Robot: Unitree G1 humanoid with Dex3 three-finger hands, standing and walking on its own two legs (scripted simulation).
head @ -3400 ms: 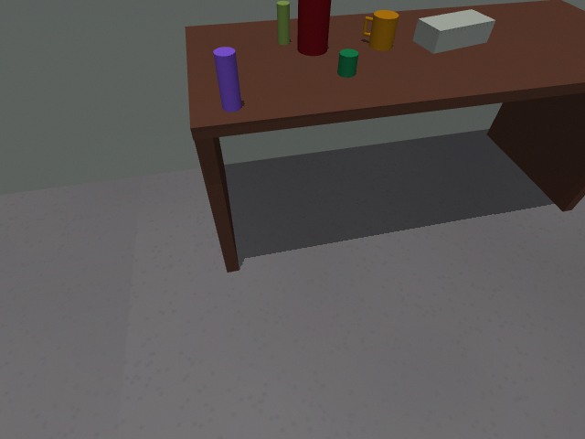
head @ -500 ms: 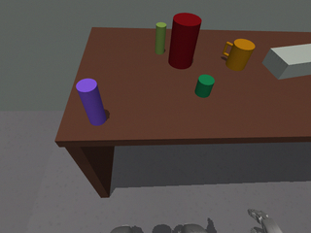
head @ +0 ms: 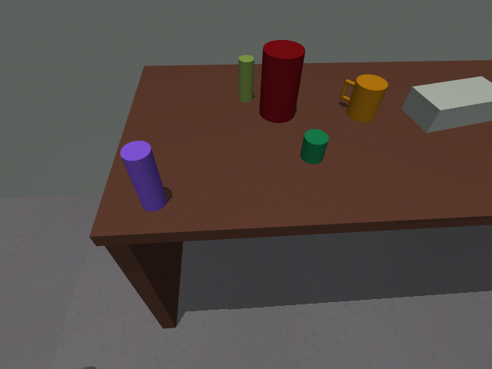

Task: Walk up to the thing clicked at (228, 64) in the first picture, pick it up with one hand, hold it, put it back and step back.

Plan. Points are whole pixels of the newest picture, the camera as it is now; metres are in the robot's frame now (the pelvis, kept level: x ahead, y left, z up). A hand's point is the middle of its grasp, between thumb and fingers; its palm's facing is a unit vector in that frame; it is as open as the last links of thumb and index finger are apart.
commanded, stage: walk up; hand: left
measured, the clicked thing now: (146, 178) +0.47 +0.20 +0.03
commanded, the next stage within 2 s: stand in 0.82 s
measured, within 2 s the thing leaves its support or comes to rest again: neither
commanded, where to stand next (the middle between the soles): +0.08 -0.01 m, yaw +0 degrees
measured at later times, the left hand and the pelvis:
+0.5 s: hand out of the picture +0.09 +0.25 -0.14, palm faces +0.02 -0.94 -0.35, open 7.4 cm; pelvis +0.02 -0.01 +0.01, yaw +1 degrees
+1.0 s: hand out of the picture +0.10 +0.25 -0.14, palm faces -0.01 -0.94 -0.34, open 7.4 cm; pelvis +0.03 -0.01 +0.02, yaw +1 degrees
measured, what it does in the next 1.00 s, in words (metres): stands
